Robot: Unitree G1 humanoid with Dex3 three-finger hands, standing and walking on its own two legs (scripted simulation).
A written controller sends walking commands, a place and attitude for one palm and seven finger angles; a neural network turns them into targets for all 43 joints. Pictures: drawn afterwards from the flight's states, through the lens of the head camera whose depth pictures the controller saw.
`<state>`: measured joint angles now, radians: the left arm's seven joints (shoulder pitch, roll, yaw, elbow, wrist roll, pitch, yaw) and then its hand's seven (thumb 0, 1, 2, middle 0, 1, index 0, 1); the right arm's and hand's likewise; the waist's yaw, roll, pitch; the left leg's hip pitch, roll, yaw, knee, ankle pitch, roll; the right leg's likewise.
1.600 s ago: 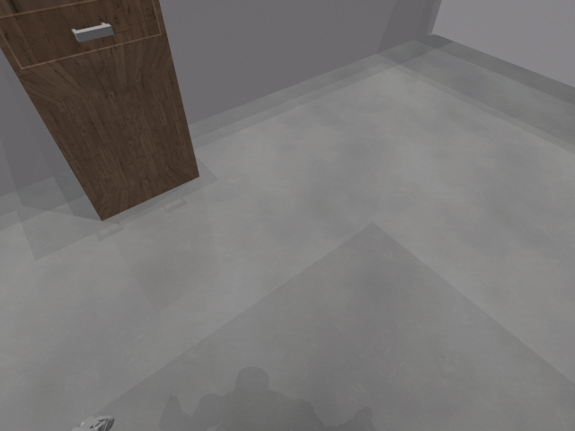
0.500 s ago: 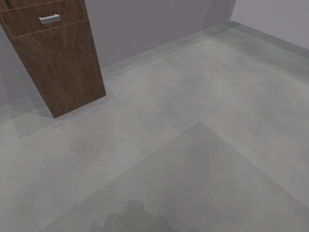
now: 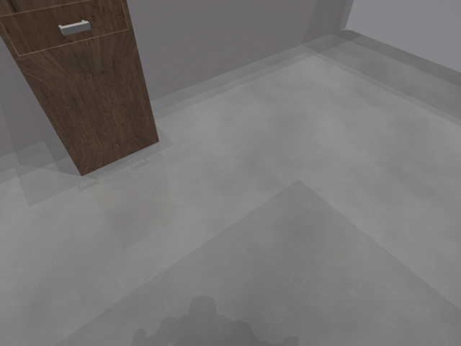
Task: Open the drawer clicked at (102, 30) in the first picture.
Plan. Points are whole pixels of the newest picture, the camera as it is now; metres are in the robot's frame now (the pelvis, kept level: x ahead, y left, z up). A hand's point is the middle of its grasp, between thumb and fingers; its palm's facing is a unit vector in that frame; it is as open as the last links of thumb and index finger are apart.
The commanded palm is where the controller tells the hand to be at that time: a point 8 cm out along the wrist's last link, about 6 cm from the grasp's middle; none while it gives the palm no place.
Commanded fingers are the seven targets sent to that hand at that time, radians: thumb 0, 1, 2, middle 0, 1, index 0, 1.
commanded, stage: walk to a spot facing it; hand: left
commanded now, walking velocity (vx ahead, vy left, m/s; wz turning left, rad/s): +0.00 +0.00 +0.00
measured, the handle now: (74, 26) +1.23 +0.73 +0.02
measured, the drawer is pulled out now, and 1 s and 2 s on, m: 0.00 0.00 0.00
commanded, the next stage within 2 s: turn to face it in 1.68 s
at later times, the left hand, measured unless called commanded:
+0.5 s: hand out of the picture +0.05 +0.20 -0.19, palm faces -0.01 -0.99 -0.13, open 7.4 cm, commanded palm none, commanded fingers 0.00 0.90 0.90 -0.20 -0.30 -0.20 -0.30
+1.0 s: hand (170, 249) +0.37 +0.18 -0.18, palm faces +0.01 -0.98 -0.20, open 7.2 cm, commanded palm none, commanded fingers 0.00 0.90 0.90 -0.20 -0.30 -0.20 -0.30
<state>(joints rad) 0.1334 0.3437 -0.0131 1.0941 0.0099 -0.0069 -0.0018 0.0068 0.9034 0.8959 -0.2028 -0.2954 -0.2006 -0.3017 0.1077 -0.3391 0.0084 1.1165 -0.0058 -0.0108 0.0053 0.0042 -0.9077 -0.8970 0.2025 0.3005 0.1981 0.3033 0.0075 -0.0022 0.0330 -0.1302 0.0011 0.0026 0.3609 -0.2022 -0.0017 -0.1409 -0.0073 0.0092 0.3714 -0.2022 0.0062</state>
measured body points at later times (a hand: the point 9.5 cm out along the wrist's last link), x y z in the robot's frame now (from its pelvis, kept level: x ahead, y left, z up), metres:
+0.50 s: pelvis +0.10 +0.03 -0.01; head +0.11 +0.05 +0.44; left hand +0.06 +0.25 -0.18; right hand +0.03 -0.19 -0.16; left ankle +0.00 +0.12 -0.75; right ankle +0.04 -0.10 -0.67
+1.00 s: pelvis +0.31 +0.00 -0.01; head +0.32 +0.01 +0.44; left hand +0.37 +0.23 -0.17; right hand +0.33 -0.24 -0.16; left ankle +0.35 +0.13 -0.69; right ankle +0.32 -0.10 -0.75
